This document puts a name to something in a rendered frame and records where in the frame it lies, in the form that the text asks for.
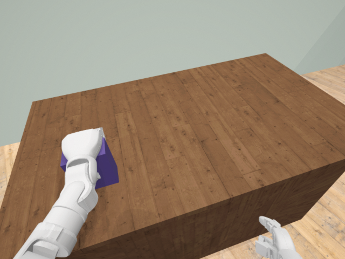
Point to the left robot hand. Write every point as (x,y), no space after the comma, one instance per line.
(87,142)

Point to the sponge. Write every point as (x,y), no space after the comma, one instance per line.
(106,166)

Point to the left robot forearm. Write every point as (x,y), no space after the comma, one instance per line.
(56,236)

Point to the right robot hand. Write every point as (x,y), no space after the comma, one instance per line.
(281,239)

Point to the table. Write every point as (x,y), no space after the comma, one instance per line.
(201,153)

